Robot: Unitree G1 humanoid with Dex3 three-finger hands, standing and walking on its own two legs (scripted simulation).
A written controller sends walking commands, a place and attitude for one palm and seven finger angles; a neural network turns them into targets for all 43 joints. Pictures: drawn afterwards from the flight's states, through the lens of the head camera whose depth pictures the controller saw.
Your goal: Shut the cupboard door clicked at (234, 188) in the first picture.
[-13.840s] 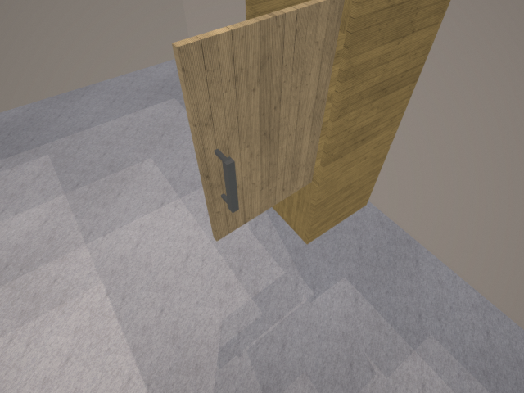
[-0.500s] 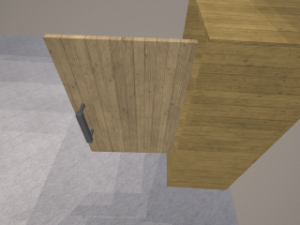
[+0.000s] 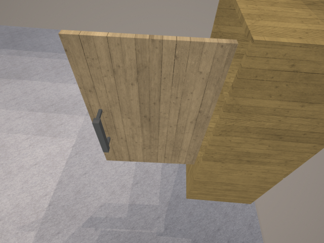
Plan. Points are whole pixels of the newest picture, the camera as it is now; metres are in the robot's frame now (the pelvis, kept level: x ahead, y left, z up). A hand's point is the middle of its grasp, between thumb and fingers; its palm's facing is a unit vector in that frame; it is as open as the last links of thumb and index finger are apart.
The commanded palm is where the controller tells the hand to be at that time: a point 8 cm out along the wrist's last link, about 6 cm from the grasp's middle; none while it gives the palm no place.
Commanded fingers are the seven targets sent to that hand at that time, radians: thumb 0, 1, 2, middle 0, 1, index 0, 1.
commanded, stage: come to a stop and stand still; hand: left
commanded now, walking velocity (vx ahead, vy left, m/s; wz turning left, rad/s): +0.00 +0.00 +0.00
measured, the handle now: (103, 132) +0.45 +0.23 -0.08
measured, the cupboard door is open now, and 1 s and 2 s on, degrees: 92 92 92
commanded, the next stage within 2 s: look again from close up in 1.60 s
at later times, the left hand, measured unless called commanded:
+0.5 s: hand out of the picture +0.05 +0.16 -0.15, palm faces +0.03 -0.96 -0.28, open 7.4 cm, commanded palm none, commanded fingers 0.00 0.90 0.90 -0.20 -0.30 -0.20 -0.30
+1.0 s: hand out of the picture +0.00 +0.19 -0.16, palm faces +0.00 -0.96 -0.26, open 7.4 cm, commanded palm none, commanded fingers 0.00 0.90 0.90 -0.20 -0.30 -0.20 -0.30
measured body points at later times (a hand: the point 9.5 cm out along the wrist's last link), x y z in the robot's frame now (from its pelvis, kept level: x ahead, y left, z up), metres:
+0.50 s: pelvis -0.01 -0.05 +0.00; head -0.02 -0.06 +0.45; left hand +0.05 +0.21 -0.13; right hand +0.07 -0.30 -0.15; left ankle -0.01 +0.08 -0.74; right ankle +0.00 -0.13 -0.74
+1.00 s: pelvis -0.02 -0.02 +0.01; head -0.01 -0.01 +0.46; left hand +0.00 +0.24 -0.14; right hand +0.01 -0.28 -0.14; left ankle -0.01 +0.08 -0.74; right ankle +0.00 -0.13 -0.74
